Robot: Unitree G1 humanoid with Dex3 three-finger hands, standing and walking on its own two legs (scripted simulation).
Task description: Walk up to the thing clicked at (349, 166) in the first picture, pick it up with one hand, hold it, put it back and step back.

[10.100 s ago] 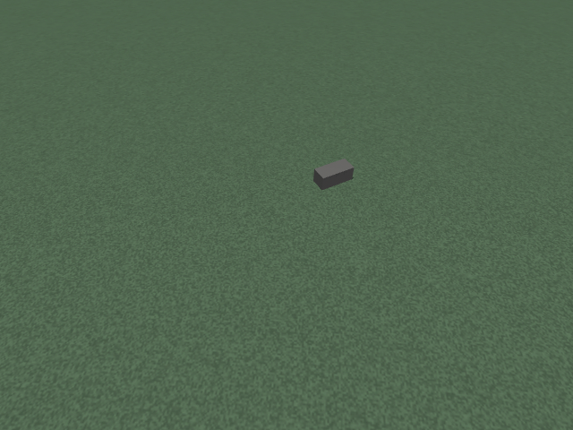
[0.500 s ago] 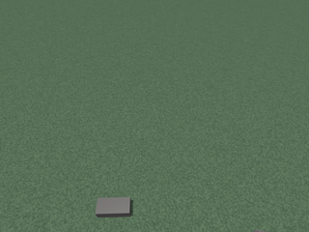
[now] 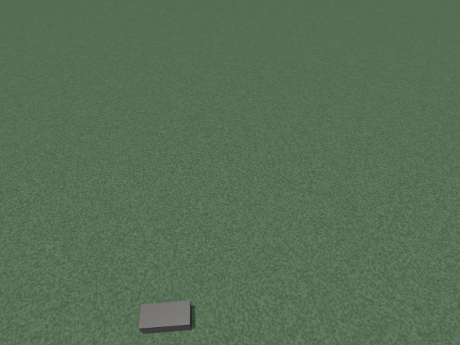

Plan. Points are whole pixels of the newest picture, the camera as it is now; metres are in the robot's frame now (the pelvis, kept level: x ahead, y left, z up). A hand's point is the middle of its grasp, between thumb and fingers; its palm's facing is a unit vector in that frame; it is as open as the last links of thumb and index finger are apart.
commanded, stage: walk up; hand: left
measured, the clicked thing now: (166, 317) +0.39 +0.25 -0.74
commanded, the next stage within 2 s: stand in 0.30 s
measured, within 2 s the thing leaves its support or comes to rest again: neither
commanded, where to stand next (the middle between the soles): +0.02 +0.00 m, yaw +2 degrees
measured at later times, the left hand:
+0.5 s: hand out of the picture +0.09 +0.25 -0.15, palm faces -0.03 -0.94 -0.34, open 7.4 cm
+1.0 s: hand out of the picture +0.08 +0.27 -0.15, palm faces -0.02 -0.94 -0.35, open 7.4 cm
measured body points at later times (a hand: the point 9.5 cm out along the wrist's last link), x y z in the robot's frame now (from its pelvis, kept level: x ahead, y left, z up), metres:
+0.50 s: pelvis +0.00 +0.00 +0.00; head +0.01 +0.00 +0.45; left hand +0.09 +0.30 -0.13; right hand +0.08 -0.30 -0.13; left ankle +0.00 +0.13 -0.75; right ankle +0.00 -0.10 -0.75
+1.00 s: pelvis +0.01 +0.01 +0.00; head +0.02 +0.01 +0.45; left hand +0.08 +0.32 -0.13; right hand +0.09 -0.29 -0.13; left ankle +0.00 +0.13 -0.75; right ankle +0.00 -0.10 -0.75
